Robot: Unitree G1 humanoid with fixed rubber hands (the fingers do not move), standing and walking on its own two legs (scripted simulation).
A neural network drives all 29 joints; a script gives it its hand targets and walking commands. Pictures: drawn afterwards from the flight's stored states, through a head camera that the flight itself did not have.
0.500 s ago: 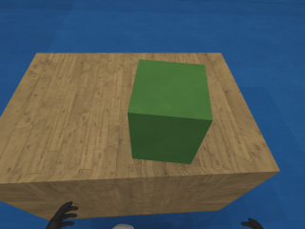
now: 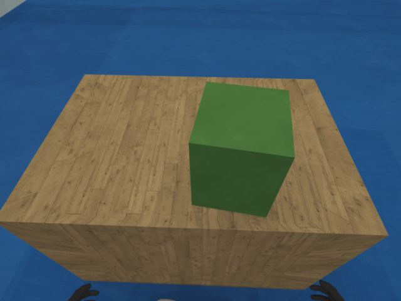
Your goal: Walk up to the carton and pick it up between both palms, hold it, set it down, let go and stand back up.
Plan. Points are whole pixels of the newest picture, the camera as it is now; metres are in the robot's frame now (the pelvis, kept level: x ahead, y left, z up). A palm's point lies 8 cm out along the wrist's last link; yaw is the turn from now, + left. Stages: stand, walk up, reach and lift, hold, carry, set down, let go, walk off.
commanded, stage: walk up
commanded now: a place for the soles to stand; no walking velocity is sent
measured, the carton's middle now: (237, 151) +0.46 -0.07 +0.00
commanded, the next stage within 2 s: reach and lift in 1.02 s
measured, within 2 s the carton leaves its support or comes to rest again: neither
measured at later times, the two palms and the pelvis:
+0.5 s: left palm out of the picture +0.10 +0.29 -0.10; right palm out of the picture +0.14 -0.25 -0.08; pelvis +0.02 +0.01 +0.00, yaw +1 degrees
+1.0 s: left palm out of the picture +0.08 +0.29 -0.10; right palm out of the picture +0.12 -0.25 -0.09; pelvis +0.01 +0.01 +0.00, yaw +1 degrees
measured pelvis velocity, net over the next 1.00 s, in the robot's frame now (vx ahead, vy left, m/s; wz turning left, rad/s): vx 0.01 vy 0.01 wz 0.03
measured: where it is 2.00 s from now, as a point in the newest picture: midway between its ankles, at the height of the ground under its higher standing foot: outside the picture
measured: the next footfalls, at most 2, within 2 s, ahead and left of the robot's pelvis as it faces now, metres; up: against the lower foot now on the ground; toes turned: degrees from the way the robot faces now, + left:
none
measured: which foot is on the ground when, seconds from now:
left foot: down 0.00-1.00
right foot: down 0.00-1.00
